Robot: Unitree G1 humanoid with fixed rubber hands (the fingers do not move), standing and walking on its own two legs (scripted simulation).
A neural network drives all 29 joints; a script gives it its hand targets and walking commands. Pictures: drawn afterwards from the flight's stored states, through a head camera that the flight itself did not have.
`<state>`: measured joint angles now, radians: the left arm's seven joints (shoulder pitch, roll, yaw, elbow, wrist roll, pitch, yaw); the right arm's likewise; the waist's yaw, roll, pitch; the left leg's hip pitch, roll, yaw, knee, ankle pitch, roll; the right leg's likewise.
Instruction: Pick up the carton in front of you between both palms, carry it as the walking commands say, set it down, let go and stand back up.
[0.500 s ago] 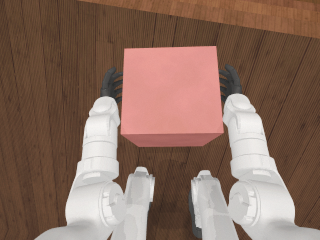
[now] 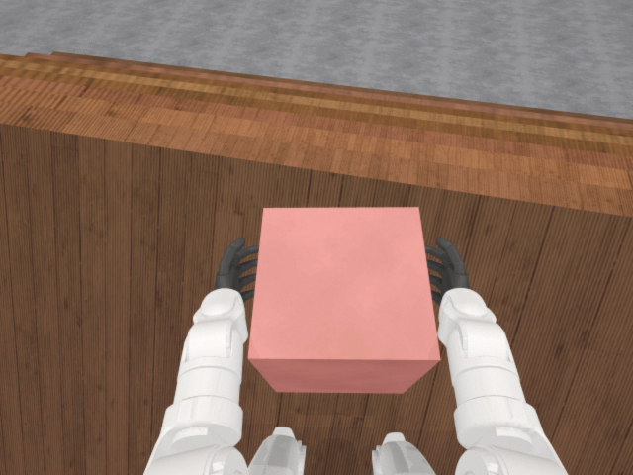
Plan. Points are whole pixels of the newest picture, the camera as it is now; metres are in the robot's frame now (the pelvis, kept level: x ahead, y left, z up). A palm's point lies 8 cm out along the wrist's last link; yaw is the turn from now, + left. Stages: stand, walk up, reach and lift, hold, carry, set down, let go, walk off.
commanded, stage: reach and lift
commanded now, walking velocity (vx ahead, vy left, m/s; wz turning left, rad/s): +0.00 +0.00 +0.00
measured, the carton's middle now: (339, 309) +0.36 +0.01 -0.09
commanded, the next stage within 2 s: hold in 1.42 s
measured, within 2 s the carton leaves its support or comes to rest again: neither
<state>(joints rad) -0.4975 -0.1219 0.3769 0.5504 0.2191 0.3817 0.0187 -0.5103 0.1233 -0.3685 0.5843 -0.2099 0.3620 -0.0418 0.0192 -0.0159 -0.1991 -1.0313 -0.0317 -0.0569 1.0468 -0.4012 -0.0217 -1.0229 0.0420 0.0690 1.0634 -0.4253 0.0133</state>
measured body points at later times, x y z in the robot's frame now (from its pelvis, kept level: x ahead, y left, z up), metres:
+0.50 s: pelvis +0.02 +0.00 +0.08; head -0.01 +0.00 +0.53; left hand +0.33 +0.16 +0.10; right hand +0.33 -0.15 +0.10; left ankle +0.05 +0.13 -0.66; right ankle +0.04 -0.12 -0.66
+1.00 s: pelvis +0.03 +0.01 +0.09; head +0.00 +0.01 +0.54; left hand +0.34 +0.16 +0.11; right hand +0.34 -0.15 +0.11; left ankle +0.05 +0.13 -0.66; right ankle +0.04 -0.12 -0.66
